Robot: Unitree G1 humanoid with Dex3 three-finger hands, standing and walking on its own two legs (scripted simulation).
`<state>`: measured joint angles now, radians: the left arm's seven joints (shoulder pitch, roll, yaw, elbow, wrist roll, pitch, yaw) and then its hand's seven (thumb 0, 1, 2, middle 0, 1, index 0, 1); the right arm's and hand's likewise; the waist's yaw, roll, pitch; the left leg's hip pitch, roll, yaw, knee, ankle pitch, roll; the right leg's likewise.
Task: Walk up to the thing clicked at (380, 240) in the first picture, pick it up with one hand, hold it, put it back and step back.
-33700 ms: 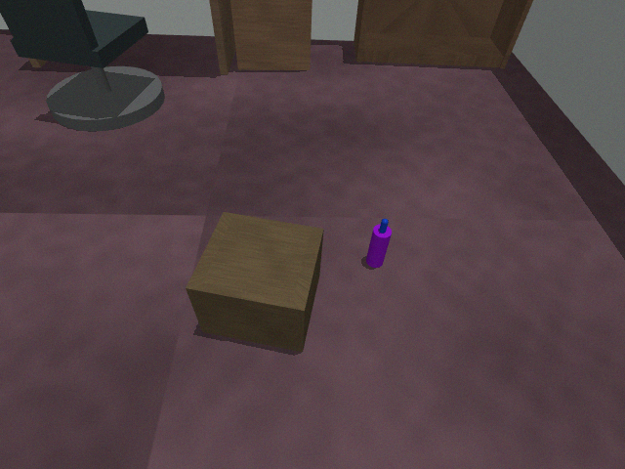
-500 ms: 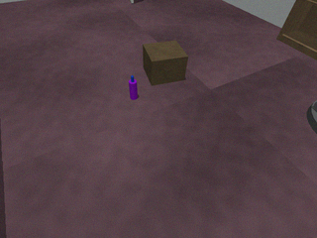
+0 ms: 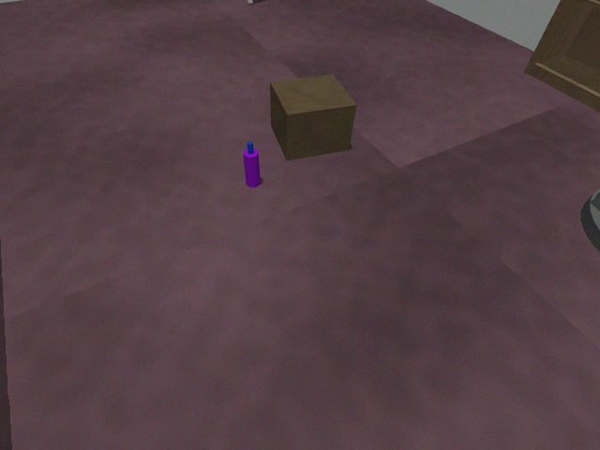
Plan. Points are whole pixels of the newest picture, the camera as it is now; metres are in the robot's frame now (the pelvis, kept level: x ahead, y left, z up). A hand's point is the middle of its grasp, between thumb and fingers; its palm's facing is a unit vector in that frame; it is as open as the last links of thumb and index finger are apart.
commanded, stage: stand
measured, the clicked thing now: (251, 163) +1.43 +0.20 -0.66
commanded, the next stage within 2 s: walk up in 0.92 s
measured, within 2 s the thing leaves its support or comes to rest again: neither
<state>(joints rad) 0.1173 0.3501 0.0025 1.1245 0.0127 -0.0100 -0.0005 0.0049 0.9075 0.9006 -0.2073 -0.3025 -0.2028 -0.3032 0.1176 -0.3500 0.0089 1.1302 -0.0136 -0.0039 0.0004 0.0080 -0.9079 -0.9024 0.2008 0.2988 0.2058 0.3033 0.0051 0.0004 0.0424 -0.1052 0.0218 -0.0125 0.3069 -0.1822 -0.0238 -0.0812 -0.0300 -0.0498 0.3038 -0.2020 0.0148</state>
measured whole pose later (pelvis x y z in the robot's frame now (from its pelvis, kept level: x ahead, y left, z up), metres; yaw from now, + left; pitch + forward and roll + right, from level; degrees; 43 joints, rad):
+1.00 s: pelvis +0.00 +0.00 +0.00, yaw +0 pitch -1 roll +0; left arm 0.16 0.37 0.04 1.08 0.03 -0.02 -0.04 0.01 0.91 0.90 -0.21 -0.30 -0.20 -0.30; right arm 0.17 -0.35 -0.04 1.08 -0.03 -0.02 0.04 0.01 -0.91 -0.90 0.20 0.30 0.21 0.30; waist 0.01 -0.01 0.02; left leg -0.15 0.01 -0.01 0.42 -0.31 0.03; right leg -0.15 -0.04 -0.04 0.48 -0.41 -0.02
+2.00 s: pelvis +0.39 -0.06 -0.03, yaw +1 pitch -3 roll +1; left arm 0.28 0.43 0.08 0.89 0.03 -0.10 -0.06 0.00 0.91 0.90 -0.21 -0.30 -0.20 -0.30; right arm 0.32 -0.45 -0.08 0.90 -0.02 -0.03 0.05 0.01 -0.91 -0.90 0.20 0.30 0.21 0.30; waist 0.01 0.06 0.04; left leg -0.24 0.04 0.01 0.92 -0.47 0.04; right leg -0.38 -0.06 -0.08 0.66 -0.24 -0.02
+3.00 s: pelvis +0.77 -0.05 -0.01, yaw +2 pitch -2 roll +0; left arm 0.35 0.40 0.04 0.87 0.01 -0.10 -0.04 0.00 0.90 0.90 -0.21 -0.30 -0.21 -0.30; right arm 0.27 -0.43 -0.06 0.88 -0.02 -0.02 0.07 0.01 -0.91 -0.90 0.20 0.30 0.20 0.30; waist 0.04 0.07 0.07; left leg -0.50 0.07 0.01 0.90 -0.33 0.01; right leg -0.22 -0.04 -0.09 0.50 -0.25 -0.02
